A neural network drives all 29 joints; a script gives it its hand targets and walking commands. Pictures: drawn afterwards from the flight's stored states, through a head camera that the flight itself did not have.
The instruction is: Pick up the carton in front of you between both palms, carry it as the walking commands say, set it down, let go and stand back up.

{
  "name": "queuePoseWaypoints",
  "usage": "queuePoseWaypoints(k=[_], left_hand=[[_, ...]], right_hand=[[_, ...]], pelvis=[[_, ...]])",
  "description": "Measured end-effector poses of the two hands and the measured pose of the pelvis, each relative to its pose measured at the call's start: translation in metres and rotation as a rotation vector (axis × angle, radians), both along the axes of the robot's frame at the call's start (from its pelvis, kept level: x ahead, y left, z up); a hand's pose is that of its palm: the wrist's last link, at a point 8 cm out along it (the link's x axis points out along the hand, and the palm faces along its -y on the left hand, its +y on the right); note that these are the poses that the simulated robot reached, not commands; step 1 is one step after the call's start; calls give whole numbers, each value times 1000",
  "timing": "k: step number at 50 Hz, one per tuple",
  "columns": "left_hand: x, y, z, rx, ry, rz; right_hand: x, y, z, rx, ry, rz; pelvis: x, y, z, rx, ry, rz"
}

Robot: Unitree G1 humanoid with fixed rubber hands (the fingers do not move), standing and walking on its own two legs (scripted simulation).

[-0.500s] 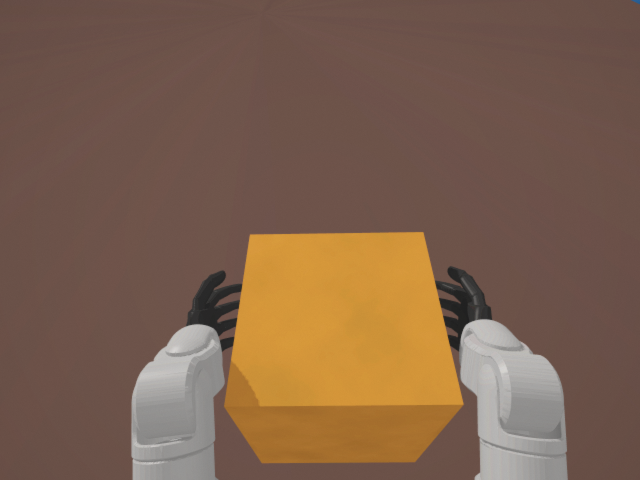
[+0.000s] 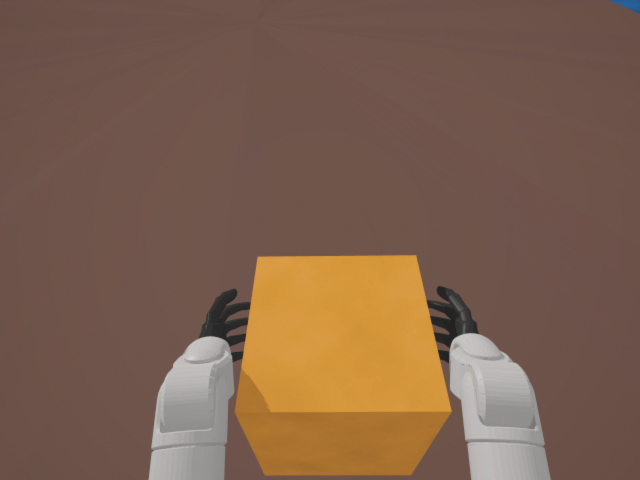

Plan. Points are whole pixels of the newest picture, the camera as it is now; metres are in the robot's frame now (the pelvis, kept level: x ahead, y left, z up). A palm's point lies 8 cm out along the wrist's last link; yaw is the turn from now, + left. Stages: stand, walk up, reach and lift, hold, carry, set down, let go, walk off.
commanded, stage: carry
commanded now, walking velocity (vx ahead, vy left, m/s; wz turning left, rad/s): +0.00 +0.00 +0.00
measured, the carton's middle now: (337, 370) +0.28 +0.00 -0.03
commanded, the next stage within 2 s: hold in 1.28 s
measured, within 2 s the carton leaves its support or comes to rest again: neither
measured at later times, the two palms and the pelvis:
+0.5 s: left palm (213, 366) +0.25 +0.15 +0.05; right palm (465, 363) +0.25 -0.15 +0.05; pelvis -0.04 +0.00 +0.00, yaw +0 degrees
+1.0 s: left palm (212, 383) +0.23 +0.15 +0.05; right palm (471, 381) +0.23 -0.15 +0.05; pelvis -0.06 +0.00 +0.00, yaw +0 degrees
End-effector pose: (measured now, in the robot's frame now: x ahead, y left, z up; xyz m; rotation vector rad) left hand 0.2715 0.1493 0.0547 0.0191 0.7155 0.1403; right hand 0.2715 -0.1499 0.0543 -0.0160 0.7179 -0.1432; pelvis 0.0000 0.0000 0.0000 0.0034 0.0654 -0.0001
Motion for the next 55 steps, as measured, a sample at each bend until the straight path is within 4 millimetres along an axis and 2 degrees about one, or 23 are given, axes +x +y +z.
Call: queuePoseWaypoints(k=[11, 23, 33, 55], left_hand=[[-8, 0, -19, 31, -21, -25], [-16, 0, -7, 19, -82, -14], [-30, 0, -10, 23, -52, -17], [-41, -2, -9, 23, -55, -18]], right_hand=[[-7, 1, -18, -33, -21, 25], [-15, 1, -7, -22, -82, 15], [-30, 0, -10, -25, -52, 18], [-41, -2, -9, -25, -56, 16]], pelvis=[[-20, 0, 1, -2, -27, -1], [-39, 0, 3, -2, -30, -1], [-48, 0, 4, -2, -34, -1], [-60, -2, 3, -2, -33, -2]])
